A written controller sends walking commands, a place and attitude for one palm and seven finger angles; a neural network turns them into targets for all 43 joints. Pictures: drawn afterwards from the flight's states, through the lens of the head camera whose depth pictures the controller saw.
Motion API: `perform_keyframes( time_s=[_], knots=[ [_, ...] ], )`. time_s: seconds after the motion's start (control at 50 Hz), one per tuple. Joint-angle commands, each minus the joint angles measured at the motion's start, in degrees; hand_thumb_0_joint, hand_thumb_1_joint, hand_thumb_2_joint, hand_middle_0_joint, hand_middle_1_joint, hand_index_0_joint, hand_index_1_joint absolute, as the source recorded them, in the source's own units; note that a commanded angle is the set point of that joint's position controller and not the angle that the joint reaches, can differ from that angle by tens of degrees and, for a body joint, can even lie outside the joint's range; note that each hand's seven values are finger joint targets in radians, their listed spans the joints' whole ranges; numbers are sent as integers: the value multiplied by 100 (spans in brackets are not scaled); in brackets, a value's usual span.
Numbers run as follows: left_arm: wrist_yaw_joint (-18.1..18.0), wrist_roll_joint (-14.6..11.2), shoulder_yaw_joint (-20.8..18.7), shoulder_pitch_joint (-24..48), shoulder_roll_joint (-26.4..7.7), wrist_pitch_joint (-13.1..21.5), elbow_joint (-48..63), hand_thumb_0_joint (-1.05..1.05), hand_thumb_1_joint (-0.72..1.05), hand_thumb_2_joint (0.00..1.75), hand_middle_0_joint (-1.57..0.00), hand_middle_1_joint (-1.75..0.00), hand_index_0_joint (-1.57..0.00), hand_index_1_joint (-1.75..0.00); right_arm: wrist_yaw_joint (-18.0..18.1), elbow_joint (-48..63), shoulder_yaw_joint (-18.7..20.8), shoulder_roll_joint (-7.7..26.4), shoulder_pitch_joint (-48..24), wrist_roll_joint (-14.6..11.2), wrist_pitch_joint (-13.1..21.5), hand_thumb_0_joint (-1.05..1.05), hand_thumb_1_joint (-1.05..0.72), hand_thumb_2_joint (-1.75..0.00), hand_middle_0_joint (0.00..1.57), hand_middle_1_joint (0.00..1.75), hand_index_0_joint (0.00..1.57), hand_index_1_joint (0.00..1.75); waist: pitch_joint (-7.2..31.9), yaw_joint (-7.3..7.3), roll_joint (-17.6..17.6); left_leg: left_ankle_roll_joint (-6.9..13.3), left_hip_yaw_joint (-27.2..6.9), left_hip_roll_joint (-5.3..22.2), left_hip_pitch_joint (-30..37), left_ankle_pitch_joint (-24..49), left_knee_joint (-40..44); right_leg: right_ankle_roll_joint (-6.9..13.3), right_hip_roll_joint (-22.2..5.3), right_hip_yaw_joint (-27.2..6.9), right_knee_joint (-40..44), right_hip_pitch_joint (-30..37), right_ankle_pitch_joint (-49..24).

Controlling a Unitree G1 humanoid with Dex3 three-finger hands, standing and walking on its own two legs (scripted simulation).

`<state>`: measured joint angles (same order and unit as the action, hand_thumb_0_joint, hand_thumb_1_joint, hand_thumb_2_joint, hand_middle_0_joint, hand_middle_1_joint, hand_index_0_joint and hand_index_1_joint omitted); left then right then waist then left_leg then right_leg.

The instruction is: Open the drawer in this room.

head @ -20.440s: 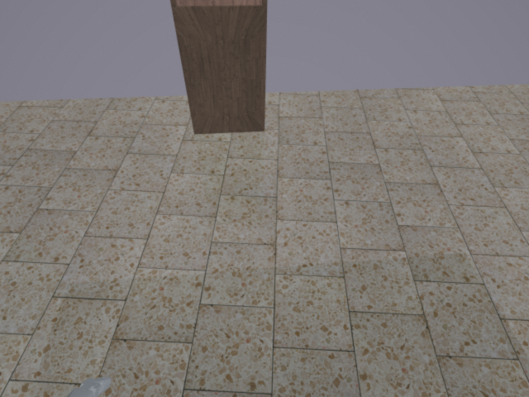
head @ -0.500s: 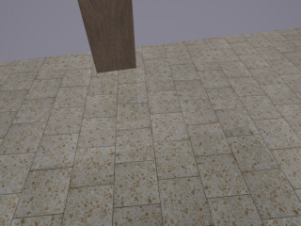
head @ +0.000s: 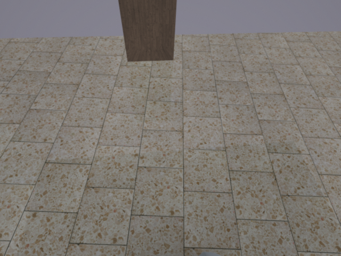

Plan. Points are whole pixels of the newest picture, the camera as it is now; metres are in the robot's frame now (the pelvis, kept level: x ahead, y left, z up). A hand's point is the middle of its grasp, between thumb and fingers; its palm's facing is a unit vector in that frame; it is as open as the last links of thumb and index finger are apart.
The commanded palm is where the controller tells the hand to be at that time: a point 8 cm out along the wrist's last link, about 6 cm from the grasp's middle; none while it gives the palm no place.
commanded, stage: turn or walk to find it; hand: left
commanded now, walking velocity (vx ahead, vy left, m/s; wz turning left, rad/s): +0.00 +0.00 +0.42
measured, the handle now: out of the picture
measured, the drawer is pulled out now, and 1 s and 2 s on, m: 0.00 0.00 0.00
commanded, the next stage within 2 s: stand and wait in 0.18 s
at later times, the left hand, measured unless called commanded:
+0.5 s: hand out of the picture -0.04 +0.12 -0.15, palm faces +0.25 -0.94 -0.23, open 7.4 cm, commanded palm none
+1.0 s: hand (77, 232) +0.20 +0.26 -0.17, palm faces +0.17 -0.97 -0.18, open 7.4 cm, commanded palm none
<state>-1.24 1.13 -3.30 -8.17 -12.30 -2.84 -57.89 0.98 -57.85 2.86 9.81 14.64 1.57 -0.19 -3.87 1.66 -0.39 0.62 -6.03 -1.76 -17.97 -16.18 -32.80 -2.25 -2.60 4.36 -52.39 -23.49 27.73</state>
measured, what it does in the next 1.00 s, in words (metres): walks ahead: right foot, then left foot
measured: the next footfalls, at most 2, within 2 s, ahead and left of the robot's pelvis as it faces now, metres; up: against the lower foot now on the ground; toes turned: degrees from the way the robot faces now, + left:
right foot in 0.18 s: +0.03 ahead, -0.14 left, +0.00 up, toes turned +4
left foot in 0.70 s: +0.12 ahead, +0.14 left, +0.00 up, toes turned +18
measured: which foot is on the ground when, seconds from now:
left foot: down 0.00-0.18, up 0.20-0.68, down 0.70-1.00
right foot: up 0.00-0.16, down 0.18-0.70, up 0.72-1.00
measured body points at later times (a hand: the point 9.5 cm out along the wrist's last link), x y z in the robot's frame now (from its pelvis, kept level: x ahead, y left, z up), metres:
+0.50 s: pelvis +0.02 -0.04 +0.01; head +0.04 -0.07 +0.46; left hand -0.05 +0.17 -0.13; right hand +0.14 -0.28 -0.15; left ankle -0.01 +0.12 -0.66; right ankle -0.01 -0.15 -0.73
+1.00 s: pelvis +0.17 +0.06 +0.01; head +0.17 +0.08 +0.46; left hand +0.19 +0.31 -0.15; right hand +0.19 -0.18 -0.13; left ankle +0.09 +0.13 -0.73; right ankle +0.25 -0.07 -0.64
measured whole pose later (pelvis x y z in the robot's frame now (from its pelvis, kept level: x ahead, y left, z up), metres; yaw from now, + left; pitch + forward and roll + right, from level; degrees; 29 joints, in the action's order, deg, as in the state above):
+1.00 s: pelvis +0.17 +0.06 +0.01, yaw +7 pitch -1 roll +0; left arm 0.7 2.0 -4.1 -12.8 -12.2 0.4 -59.9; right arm 1.2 -62.5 3.0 10.1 19.4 0.7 4.8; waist -0.8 -0.5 -2.8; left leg 2.6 11.5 -0.4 -0.5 -18.2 -19.4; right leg -1.7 -7.4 3.2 -65.7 -37.2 9.0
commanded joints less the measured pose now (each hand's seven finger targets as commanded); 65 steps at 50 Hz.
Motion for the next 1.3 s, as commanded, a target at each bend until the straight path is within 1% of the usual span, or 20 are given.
perform_keyframes(
  time_s=[0.0, 0.12, 0.16, 0.18, 0.24, 0.3, 0.54, 0.6, 0.64, 0.66, 0.68, 0.7, 0.8, 0.94, 1.08, 1.16, 1.18, 1.2, 1.22, 1.28],
  knots=[
    [14, -85, -37, 174, -302, 199, 614, 0, 90, 90, -20, -30, -20, -30, 114, 289, 261, 1242, 287, 13, 21, 0, -90, -90, 20, 30, 20, 30, 831, -11, 965, 1085, -1753, 1420, 1305, 3422, 951, -87, 72, -398, 39, -501, 168],
    [-19, -113, -69, -443, -574, 307, 524, 0, 90, 90, -20, -30, -20, -30, 11, 466, 321, 1185, 65, -53, -75, 0, -90, -90, 20, 30, 20, 30, 1122, -289, 601, 316, -1340, 667, 251, 2309, 309, -94, 56, -289, 3240, 1876, -1909],
    [-95, 6, -234, -707, -1389, 363, 532, 0, 90, 90, -20, -30, -20, -30, -48, 734, 238, 705, -118, -81, -57, 0, -90, -90, 20, 30, 20, 30, 872, -454, -1510, -280, 98, -253, -1746, -1372, -1328, 726, -2149, -2261, 3352, 2928, -3110],
    [-85, -2, -184, -695, -1345, 337, 582, 0, 90, 90, -20, -30, -20, -30, -29, 768, 281, 900, -302, -43, -113, 0, -90, -90, 20, 30, 20, 30, 682, -467, -1119, -250, 10, -47, -1487, -1800, -2232, 1133, -2450, -2203, 3356, 2026, -3470],
    [-40, -24, -105, -276, -868, 373, 609, 0, 90, 90, -20, -30, -20, -30, -118, 470, 272, 839, -141, 24, -214, 0, -90, -90, 20, 30, 20, 30, 64, -202, -866, -222, 69, 282, -1641, -941, -3263, 912, -1729, -1817, 3895, 1480, -1056],
    [43, -9, 2, -774, -651, 546, 414, 0, 90, 90, -20, -30, -20, -30, -229, 375, 215, 721, -167, 54, -135, 0, -90, -90, 20, 30, 20, 30, -123, -272, -911, -278, 373, 361, -1870, -110, -3268, 653, -1273, -1180, 4051, 1811, -895],
    [37, 84, 48, -2201, -554, 674, -471, 0, 90, 90, -20, -30, -20, -30, -277, 532, 31, 428, -1476, -35, 77, 0, -90, -90, 20, 30, 20, 30, -348, -625, -899, -270, 1023, 663, -1468, -333, -1091, 1092, -1521, -1206, 4164, 2241, -1786],
    [44, 65, 35, -2119, -577, 639, -606, 0, 90, 90, -20, -30, -20, -30, -252, 438, -3, 345, -1243, -73, 175, 0, -90, -90, 20, 30, 20, 30, -155, -474, -898, -159, 1268, 487, -514, -241, -296, 1001, -1392, -909, 3837, 1974, -2141],
    [54, -3, 35, -1911, -511, 619, -657, 0, 90, 90, -20, -30, -20, -30, -183, 135, 35, 506, -417, -71, 280, 0, -90, -90, 20, 30, 20, 30, 244, -34, -512, -121, 1491, 286, 1208, 377, 611, 756, -1008, -489, 2978, 1256, -2406],
    [68, -16, 68, -1863, -319, 626, -628, 0, 90, 90, -20, -30, -20, -30, -104, -144, 128, 839, 428, -71, 344, 0, -90, -90, 20, 30, 20, 30, 693, 329, 192, 10, 1018, 713, 2594, 346, 869, 560, -707, -191, 1768, 537, -2385],
    [116, -58, 144, -1975, 11, 634, -509, 0, 90, 90, -20, -30, -20, -30, -49, -382, 307, 1485, 1245, -11, 393, 0, -90, -90, 20, 30, 20, 30, 1235, 564, 1701, 457, -1045, 2288, 3744, -114, 1219, 237, -77, 348, 106, -865, -256],
    [86, -8, 170, -1734, -19, 637, -347, 0, 90, 90, -20, -30, -20, -30, -24, -469, 341, 1691, 1636, -60, 329, 0, -90, -90, 20, 30, 20, 30, 1080, 646, 1564, 841, -1722, 2869, 3546, -320, 1741, 256, 9, -22, -882, -1475, 624],
    [195, 73, 51, -1400, 194, 468, -500, 0, 90, 90, -20, -30, -20, -30, -2, -285, 63, 569, 454, -66, 425, 0, -90, -90, 20, 30, 20, 30, -499, -62, 583, 524, -32, 2093, 939, 63, 2365, 188, -605, -262, -1544, -1135, -993],
    [258, 64, -56, -803, 135, 314, -57, 0, 90, 90, -20, -30, -20, -30, 32, -336, 13, 353, 781, -97, 575, 0, -90, -90, 20, 30, 20, 30, -623, -296, 671, 558, 822, 1747, 1088, 1548, 2437, 34, -588, -233, -1485, -1956, -2063],
    [328, -3, 51, 789, 70, 412, 659, 0, 90, 90, -20, -30, -20, -30, 86, -574, 64, 610, 1329, -18, 570, 0, -90, -90, 20, 30, 20, 30, -645, 17, 551, 636, 1109, 1790, 1968, 3551, 2081, 240, -359, 284, 1083, -1477, -2019],
    [250, 24, -7, -527, -211, 523, 323, 0, 90, 90, -20, -30, -20, -30, 82, -630, 128, 956, 1196, -46, 515, 0, -90, -90, 20, 30, 20, 30, 410, -619, 526, 457, 1307, 1752, 2282, 5823, 276, 579, 206, 549, 1913, 561, -1823],
    [235, 66, -69, -1348, -437, 602, 32, 0, 90, 90, -20, -30, -20, -30, 51, -591, 124, 969, 1111, -72, 515, 0, -90, -90, 20, 30, 20, 30, 914, -975, 301, 279, 1439, 1505, 1673, 5209, -876, 651, 200, 525, 2310, 1966, -2329],
    [163, 120, -216, -2088, -1017, 686, -209, 0, 90, 90, -20, -30, -20, -30, -34, -544, 80, 681, 1299, -152, 512, 0, -90, -90, 20, 30, 20, 30, 1675, -1203, -653, 89, 1594, 972, 121, 2765, -2602, 1040, -1121, -904, 2315, 3768, -2995],
    [118, 3, -290, -2339, -1448, 672, -333, 0, 90, 90, -20, -30, -20, -30, -20, -409, 23, 382, 1501, -178, 505, 0, -90, -90, 20, 30, 20, 30, 2161, -961, -1469, -113, 1192, 125, -1143, -1535, -4399, 1648, -2424, -3090, 2700, 4466, -4261],
    [85, -92, -181, -1156, -914, 652, -72, 0, 90, 90, -20, -30, -20, -30, -48, -252, 47, 306, 587, -165, 390, 0, -90, -90, 20, 30, 20, 30, 594, -661, -160, 27, 447, 856, -1753, -534, -4907, 1437, -2097, -2183, 3392, 2470, -2693]
  ],
)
